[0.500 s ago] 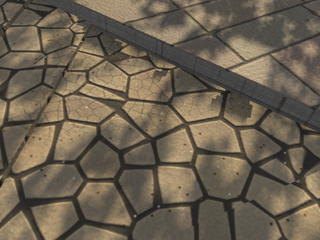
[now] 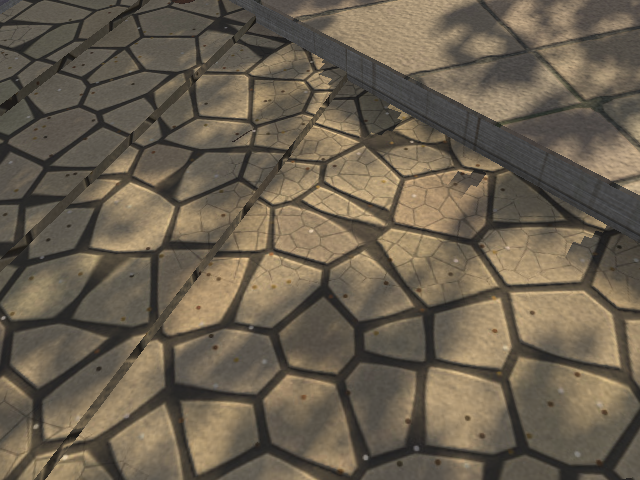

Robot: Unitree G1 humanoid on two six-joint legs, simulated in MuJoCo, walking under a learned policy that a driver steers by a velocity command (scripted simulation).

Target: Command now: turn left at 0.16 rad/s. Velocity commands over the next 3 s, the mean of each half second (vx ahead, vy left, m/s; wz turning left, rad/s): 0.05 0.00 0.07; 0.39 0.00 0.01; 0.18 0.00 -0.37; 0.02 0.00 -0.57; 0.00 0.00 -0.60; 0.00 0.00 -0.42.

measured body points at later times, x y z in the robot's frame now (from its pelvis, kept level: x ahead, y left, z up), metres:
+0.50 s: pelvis +0.03 +0.00 -0.01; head +0.02 +0.00 +0.44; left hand +0.10 +0.27 -0.14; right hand +0.07 -0.26 -0.14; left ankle -0.01 +0.15 -0.73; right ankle +0.02 -0.11 -0.73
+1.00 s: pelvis +0.23 +0.02 -0.01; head +0.26 +0.02 +0.43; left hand +0.12 +0.28 -0.15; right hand +0.48 -0.20 -0.08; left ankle +0.38 +0.14 -0.73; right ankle +0.03 -0.11 -0.73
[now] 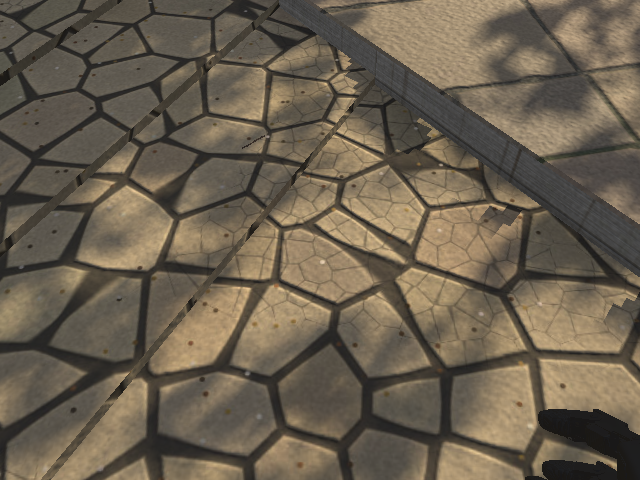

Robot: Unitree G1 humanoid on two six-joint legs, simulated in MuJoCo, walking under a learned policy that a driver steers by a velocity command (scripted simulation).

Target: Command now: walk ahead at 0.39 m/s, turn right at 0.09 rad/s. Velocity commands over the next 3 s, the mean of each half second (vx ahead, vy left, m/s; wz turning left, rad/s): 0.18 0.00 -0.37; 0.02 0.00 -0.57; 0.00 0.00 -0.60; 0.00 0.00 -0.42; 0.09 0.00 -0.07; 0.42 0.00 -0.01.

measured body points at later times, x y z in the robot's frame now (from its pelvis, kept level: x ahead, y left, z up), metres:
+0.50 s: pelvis +0.20 +0.01 -0.01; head +0.21 -0.04 +0.44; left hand +0.35 +0.26 -0.09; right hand +0.31 -0.27 -0.14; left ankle +0.17 +0.12 -0.71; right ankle +0.28 -0.10 -0.74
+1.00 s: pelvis +0.25 +0.03 -0.01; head +0.29 +0.04 +0.44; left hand +0.54 +0.21 -0.11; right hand +0.18 -0.27 -0.12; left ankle +0.30 +0.14 -0.75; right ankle +0.24 -0.09 -0.66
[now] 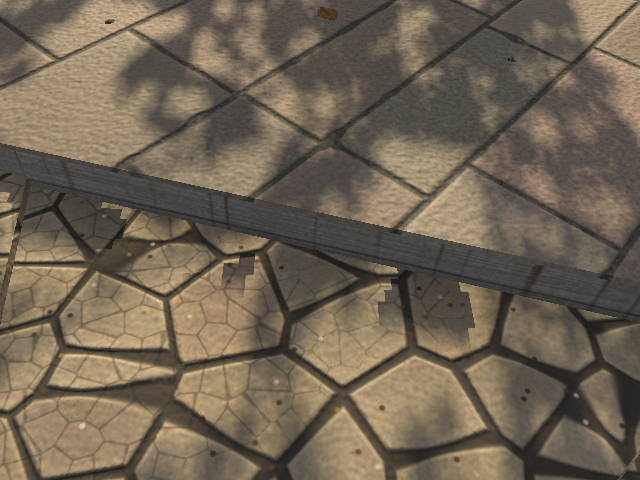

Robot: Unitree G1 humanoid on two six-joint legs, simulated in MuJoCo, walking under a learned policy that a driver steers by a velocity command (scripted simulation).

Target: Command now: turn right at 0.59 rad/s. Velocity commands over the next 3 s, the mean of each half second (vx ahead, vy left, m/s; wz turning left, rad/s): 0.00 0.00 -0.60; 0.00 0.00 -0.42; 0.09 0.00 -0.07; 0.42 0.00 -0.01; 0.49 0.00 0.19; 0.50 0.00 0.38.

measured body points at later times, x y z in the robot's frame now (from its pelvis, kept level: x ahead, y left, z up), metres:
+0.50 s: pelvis +0.03 -0.04 +0.03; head +0.07 -0.06 +0.47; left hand +0.27 +0.18 -0.05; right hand +0.12 -0.35 -0.08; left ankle +0.09 +0.09 -0.67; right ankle +0.02 -0.15 -0.71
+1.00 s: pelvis +0.04 -0.03 +0.00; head +0.06 -0.05 +0.45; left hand +0.29 +0.10 -0.10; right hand +0.02 -0.32 -0.12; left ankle +0.11 +0.07 -0.74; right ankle -0.05 -0.14 -0.71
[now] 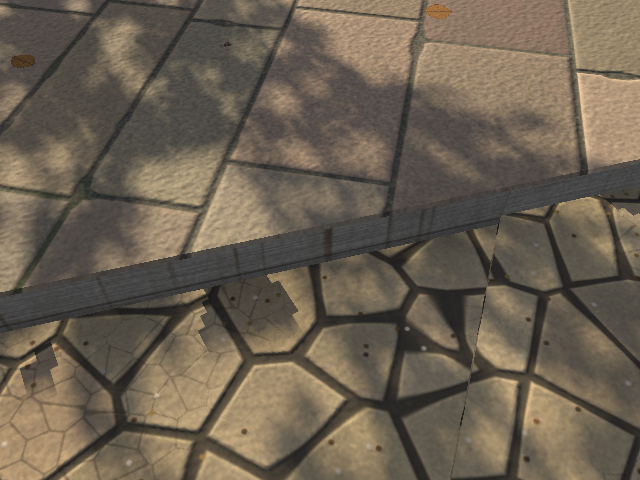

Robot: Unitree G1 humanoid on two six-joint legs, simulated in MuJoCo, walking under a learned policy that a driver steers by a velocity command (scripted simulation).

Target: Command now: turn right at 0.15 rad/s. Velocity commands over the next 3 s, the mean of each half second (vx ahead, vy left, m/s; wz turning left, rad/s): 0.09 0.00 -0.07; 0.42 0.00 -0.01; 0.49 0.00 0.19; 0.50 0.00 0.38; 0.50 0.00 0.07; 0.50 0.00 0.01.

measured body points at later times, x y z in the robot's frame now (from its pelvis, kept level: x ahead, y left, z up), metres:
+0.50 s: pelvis +0.05 +0.01 -0.02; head +0.06 +0.03 +0.43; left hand +0.15 +0.27 -0.14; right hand +0.13 -0.26 -0.12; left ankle +0.04 +0.10 -0.74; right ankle -0.02 -0.14 -0.70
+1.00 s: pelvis +0.31 +0.00 -0.03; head +0.36 +0.00 +0.42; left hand +0.58 +0.20 -0.09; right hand +0.23 -0.27 -0.15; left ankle +0.05 +0.10 -0.70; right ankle +0.44 -0.09 -0.74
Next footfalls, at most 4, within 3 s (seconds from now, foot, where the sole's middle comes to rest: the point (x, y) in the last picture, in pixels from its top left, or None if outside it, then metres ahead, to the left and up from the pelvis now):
0.96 right None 0.48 -0.09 -0.78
1.48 left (265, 366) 0.74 0.15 -0.78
1.92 right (331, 296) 0.93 -0.01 -0.78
2.42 left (242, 193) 1.16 0.21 -0.64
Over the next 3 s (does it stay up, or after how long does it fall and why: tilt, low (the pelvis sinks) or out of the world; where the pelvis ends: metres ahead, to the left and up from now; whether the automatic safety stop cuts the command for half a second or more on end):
stays up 1.35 0.17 0.12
